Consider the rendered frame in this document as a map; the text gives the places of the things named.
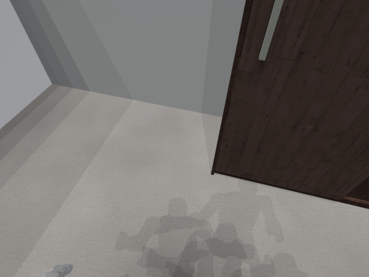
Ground handle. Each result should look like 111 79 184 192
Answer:
259 0 284 61

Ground robot left hand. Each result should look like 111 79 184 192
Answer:
43 264 73 277

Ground wardrobe door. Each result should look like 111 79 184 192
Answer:
215 0 369 200
346 177 369 201

